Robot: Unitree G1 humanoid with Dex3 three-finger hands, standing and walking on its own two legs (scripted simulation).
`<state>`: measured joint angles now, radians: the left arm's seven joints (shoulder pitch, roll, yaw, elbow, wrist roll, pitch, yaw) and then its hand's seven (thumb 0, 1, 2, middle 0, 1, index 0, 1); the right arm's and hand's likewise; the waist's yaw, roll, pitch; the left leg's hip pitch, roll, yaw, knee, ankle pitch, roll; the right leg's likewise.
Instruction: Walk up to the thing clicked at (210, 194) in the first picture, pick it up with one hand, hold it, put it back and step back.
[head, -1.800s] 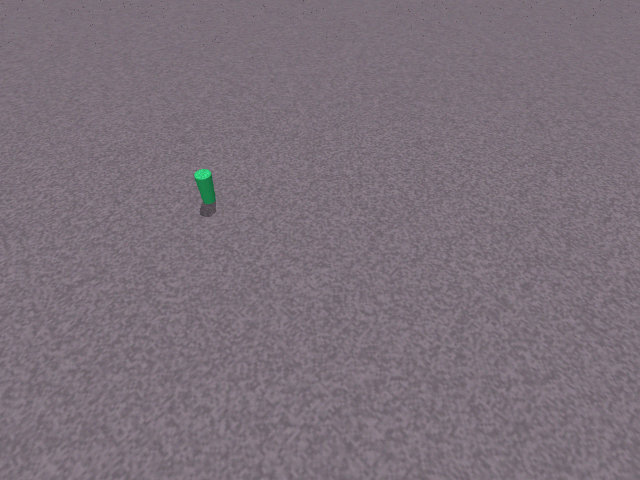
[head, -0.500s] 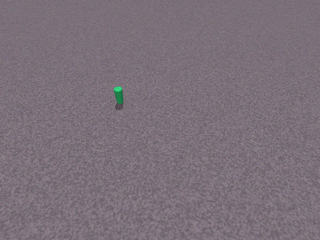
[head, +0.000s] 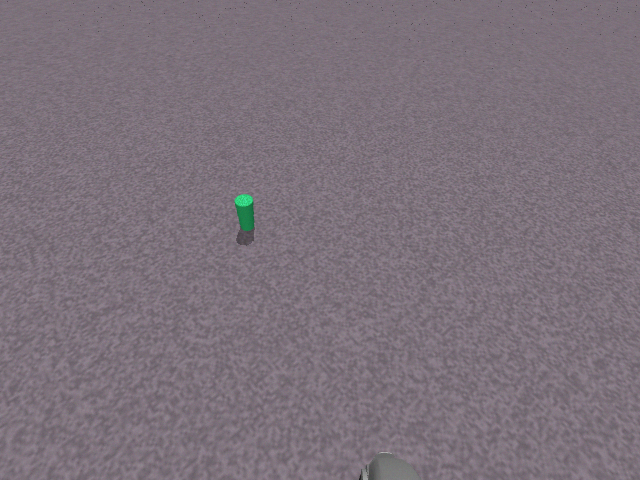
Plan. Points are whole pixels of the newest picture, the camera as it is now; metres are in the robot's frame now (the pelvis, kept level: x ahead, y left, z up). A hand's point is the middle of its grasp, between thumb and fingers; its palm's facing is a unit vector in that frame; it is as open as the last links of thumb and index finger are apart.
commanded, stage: walk up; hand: left
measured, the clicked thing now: (245, 213) +1.25 +0.23 -0.70
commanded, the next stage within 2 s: none
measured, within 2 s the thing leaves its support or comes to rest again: neither
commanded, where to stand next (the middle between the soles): +0.94 -0.01 m, yaw +3 degrees
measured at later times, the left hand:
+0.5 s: hand (141, 424) +0.25 +0.25 -0.15, palm faces +0.06 -0.94 -0.34, open 7.4 cm
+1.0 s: hand (180, 265) +0.54 +0.24 -0.14, palm faces -0.04 -0.92 -0.40, open 7.4 cm
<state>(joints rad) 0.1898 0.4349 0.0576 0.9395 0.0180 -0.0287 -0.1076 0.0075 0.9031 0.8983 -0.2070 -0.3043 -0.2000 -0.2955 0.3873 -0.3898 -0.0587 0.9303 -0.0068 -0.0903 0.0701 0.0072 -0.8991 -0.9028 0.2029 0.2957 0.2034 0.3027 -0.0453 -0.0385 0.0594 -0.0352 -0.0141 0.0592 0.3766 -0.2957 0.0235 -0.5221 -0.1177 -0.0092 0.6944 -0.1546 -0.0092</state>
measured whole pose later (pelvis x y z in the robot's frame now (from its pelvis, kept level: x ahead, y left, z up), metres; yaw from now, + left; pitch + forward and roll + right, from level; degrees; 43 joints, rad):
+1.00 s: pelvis +0.46 -0.04 -0.02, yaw +2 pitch -3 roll +2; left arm 0.25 0.44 0.06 0.89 0.02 -0.06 -0.09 0.01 0.90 0.90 -0.21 -0.30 -0.20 -0.30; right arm 0.36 -0.44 -0.06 0.86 -0.01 -0.07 0.05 0.01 -0.90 -0.90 0.20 0.30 0.20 0.30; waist -0.03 0.01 0.05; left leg -0.11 0.08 0.12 0.61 -0.44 -0.01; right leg -0.40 -0.08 -0.05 0.61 -0.16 -0.01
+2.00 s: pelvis +0.79 -0.07 -0.01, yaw +3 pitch -3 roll +1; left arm 0.30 0.39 0.04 0.86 0.00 -0.10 -0.04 0.00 0.90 0.90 -0.21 -0.30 -0.20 -0.30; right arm 0.29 -0.45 -0.05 0.89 0.00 -0.03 0.05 0.01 -0.91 -0.90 0.20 0.29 0.20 0.30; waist 0.02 0.08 0.08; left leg -0.44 0.05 0.00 1.03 -0.38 0.02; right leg -0.28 -0.04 -0.08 0.55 -0.23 -0.03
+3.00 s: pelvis +0.92 -0.03 +0.00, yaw +3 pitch -2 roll +0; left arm 0.06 0.37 -0.01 1.09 -0.01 -0.03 0.00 0.00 0.90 0.90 -0.21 -0.30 -0.20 -0.30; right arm 0.08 -0.36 0.01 1.12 0.00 -0.01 0.02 0.01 -0.90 -0.90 0.20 0.30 0.20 0.30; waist -0.01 0.01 0.06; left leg -0.21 0.03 0.02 0.46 -0.21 -0.01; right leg -0.16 -0.04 -0.04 0.45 -0.25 0.02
